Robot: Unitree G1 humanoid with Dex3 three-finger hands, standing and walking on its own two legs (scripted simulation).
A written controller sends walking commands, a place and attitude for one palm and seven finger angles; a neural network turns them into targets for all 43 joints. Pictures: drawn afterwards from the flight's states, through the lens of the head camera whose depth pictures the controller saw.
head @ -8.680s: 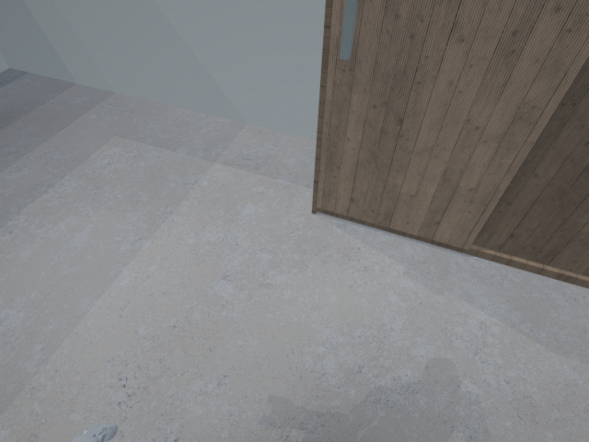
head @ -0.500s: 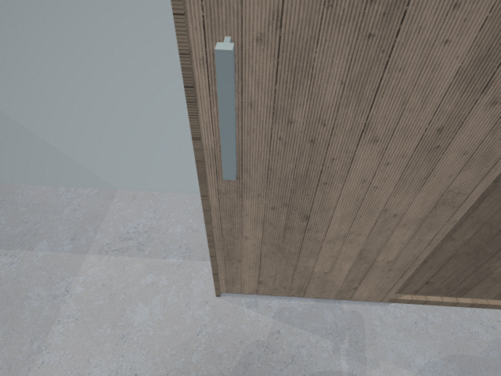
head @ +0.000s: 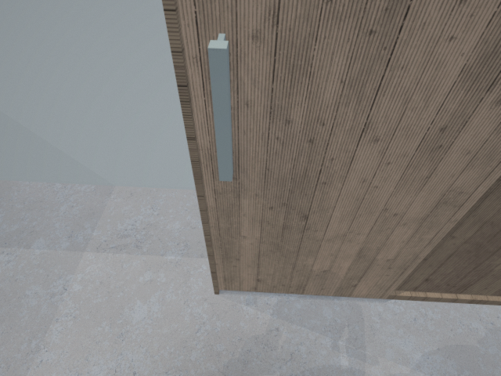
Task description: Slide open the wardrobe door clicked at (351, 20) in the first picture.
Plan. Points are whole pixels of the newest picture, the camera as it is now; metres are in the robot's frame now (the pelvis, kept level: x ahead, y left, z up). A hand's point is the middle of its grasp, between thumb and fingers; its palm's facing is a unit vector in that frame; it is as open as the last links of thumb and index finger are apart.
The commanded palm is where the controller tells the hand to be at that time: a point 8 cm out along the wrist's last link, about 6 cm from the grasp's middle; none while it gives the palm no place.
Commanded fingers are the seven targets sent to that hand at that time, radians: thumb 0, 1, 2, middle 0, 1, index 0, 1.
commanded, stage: raise the hand with hooked fingers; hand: left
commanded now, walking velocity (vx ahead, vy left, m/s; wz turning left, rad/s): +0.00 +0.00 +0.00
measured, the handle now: (224, 116) +0.52 +0.08 +0.14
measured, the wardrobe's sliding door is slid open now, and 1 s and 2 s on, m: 0.00 0.00 0.00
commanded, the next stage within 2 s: none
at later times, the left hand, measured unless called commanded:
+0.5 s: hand (129, 363) +0.15 +0.19 -0.03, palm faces +0.16 -0.98 -0.07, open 8.9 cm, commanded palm +0.14 +0.24 +0.00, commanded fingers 0.00 0.32 0.65 -0.24 -0.68 -0.24 -0.68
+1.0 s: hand (112, 289) +0.22 +0.21 +0.06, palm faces +0.05 -1.00 -0.08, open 12.0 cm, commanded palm +0.19 +0.27 +0.08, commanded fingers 0.00 -0.27 0.40 -0.28 -1.05 -0.28 -1.05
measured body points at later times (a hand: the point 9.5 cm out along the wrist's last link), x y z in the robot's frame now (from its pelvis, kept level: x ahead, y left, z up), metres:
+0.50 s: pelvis +0.01 -0.04 -0.07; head +0.04 -0.02 +0.38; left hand +0.14 +0.24 -0.02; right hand +0.25 -0.28 -0.10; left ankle +0.06 +0.11 -0.74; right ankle +0.00 -0.15 -0.74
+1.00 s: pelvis +0.02 -0.03 -0.03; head +0.05 -0.03 +0.42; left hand +0.21 +0.27 +0.06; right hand +0.18 -0.29 -0.11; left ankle +0.06 +0.11 -0.74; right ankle +0.00 -0.14 -0.74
